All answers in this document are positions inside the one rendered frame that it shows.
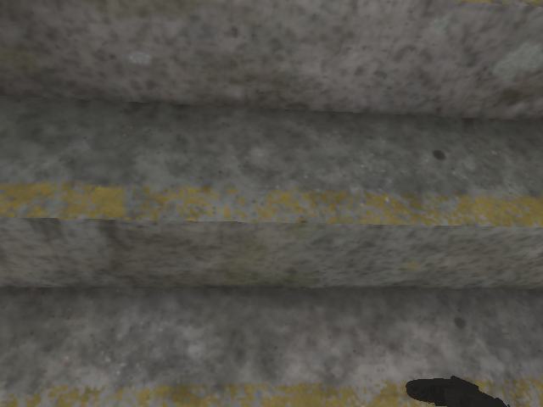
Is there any robot right hand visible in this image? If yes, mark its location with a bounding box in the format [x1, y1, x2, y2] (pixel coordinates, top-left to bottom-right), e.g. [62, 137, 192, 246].
[406, 376, 510, 407]

